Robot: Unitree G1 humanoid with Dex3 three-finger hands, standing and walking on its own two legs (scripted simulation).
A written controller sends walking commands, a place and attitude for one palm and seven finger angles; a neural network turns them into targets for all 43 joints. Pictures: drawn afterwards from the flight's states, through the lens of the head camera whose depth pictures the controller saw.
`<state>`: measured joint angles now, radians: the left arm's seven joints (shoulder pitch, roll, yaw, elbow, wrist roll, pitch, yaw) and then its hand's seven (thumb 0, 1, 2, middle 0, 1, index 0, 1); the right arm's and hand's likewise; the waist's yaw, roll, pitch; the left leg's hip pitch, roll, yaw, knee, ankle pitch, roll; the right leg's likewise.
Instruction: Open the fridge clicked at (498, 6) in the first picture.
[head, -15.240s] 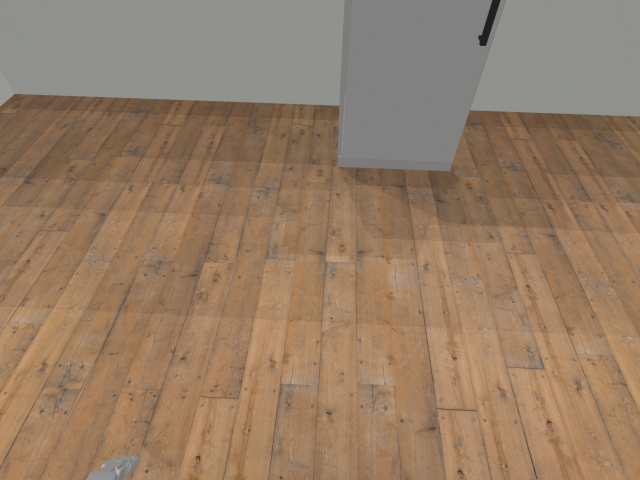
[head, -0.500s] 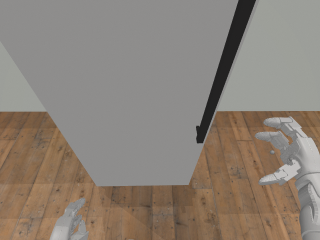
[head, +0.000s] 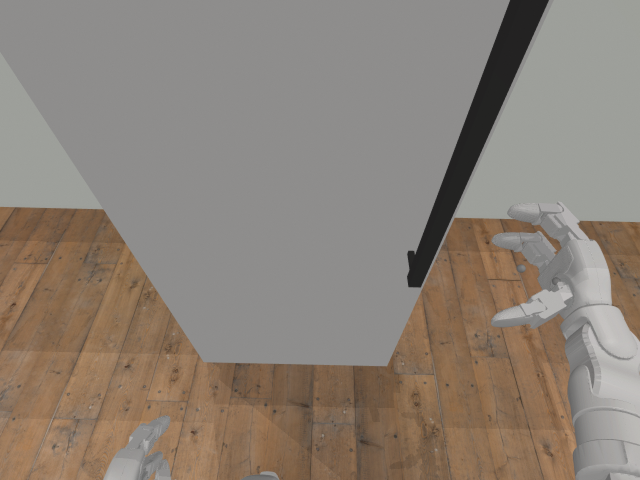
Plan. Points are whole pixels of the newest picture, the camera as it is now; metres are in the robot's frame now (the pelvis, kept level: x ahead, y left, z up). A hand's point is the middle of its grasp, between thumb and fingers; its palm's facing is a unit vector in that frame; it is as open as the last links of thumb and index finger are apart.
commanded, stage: move the hooked fingers beside the handle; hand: right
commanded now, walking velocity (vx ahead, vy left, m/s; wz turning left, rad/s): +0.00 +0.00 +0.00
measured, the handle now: (455, 157) +0.46 -0.11 +0.17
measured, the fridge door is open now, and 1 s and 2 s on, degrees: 0 0 0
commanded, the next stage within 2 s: feel for the door with the fingertips in 1.32 s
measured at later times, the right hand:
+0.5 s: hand (484, 238) +0.41 -0.16 +0.08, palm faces -0.09 +1.00 +0.00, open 14.0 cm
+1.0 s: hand (485, 249) +0.40 -0.17 +0.07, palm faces -0.08 +1.00 +0.00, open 14.0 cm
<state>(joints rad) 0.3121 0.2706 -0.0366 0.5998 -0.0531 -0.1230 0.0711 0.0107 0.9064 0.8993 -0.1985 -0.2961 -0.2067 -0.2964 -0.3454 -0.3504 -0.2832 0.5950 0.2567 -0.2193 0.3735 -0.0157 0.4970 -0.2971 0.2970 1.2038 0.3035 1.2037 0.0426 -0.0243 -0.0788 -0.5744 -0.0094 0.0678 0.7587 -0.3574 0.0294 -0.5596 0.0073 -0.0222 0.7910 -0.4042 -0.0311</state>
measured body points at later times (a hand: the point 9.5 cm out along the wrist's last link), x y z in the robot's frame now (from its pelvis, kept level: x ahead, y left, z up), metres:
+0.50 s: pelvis +0.00 +0.00 +0.00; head +0.06 +0.00 +0.44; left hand +0.08 +0.26 -0.12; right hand +0.41 -0.22 +0.08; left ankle +0.01 +0.10 -0.71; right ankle -0.01 -0.10 -0.71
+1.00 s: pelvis -0.01 +0.00 -0.01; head +0.05 +0.00 +0.44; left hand +0.08 +0.26 -0.11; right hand +0.40 -0.22 +0.07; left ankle +0.01 +0.10 -0.71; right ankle -0.01 -0.10 -0.71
